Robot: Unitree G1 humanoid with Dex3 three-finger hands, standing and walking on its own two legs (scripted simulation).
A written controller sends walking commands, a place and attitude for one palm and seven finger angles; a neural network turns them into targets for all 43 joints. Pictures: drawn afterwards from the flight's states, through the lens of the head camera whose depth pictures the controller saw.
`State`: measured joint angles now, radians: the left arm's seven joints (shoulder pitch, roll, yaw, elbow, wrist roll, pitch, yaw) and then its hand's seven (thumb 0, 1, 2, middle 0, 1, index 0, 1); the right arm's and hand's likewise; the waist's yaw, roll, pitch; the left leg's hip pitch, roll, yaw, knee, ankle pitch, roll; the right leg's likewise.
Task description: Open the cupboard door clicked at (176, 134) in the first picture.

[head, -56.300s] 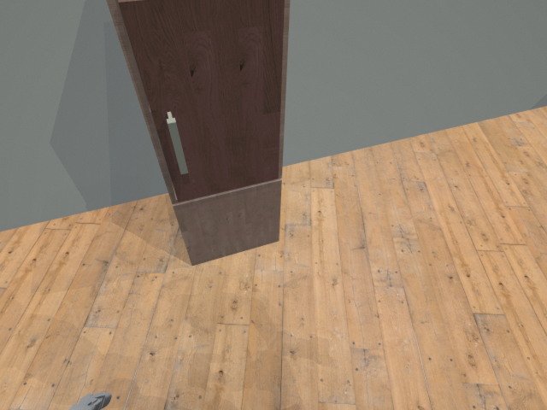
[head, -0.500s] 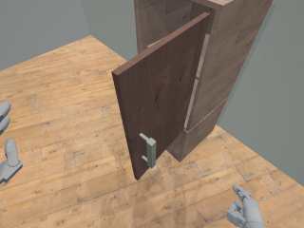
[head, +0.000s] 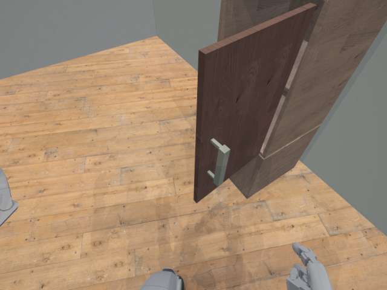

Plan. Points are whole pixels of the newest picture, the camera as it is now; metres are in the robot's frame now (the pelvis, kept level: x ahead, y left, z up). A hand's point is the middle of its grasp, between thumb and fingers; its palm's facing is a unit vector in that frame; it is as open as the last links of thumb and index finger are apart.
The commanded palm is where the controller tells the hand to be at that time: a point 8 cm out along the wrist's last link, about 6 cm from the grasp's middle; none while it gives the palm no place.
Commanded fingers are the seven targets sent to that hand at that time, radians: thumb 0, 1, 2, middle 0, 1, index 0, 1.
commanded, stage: step back with the hand held close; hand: left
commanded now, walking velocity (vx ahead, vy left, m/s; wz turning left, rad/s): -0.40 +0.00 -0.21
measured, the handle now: (216, 163) +0.46 -0.02 -0.08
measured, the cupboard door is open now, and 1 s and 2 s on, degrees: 97 97 97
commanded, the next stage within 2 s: stop stepping back and stand still in 0.26 s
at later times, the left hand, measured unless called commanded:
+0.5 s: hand (39, 259) +0.13 +0.20 +0.18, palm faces +0.20 -0.83 -0.52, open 7.4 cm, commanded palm +0.06 +0.26 +0.19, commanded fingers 0.00 0.90 0.90 -0.20 -0.30 -0.20 -0.30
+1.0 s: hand (37, 282) +0.11 +0.19 +0.18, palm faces +0.26 -0.85 -0.45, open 7.4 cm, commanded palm +0.05 +0.24 +0.19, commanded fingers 0.00 0.90 0.90 -0.20 -0.30 -0.20 -0.30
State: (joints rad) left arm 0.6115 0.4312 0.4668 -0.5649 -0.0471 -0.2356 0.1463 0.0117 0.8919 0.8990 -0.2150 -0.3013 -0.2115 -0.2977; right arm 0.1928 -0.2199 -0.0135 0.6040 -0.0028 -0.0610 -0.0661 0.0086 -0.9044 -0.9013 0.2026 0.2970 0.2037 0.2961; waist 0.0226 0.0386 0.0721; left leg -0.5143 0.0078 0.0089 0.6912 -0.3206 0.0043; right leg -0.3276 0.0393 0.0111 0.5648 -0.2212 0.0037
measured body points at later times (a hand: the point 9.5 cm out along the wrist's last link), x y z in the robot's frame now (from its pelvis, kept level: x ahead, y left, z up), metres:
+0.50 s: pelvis -0.13 -0.01 +0.00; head -0.07 -0.01 +0.44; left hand +0.11 +0.24 +0.21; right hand +0.04 -0.26 -0.09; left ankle +0.06 +0.08 -0.72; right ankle -0.29 -0.08 -0.73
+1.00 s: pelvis -0.14 -0.03 +0.00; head -0.14 -0.02 +0.45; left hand +0.09 +0.23 +0.20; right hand -0.06 -0.30 -0.09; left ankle -0.07 +0.07 -0.73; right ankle -0.27 -0.08 -0.70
